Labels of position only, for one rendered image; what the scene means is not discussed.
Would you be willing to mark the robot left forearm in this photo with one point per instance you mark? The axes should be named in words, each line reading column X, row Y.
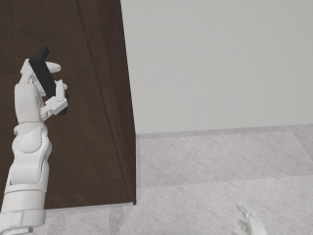
column 27, row 182

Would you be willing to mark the wardrobe door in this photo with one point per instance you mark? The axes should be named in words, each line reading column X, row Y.
column 84, row 165

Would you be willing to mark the handle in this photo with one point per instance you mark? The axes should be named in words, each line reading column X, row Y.
column 44, row 76

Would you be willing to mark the left robot hand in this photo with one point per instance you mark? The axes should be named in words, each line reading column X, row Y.
column 29, row 93

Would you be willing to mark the right robot hand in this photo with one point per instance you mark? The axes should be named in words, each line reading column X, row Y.
column 254, row 225

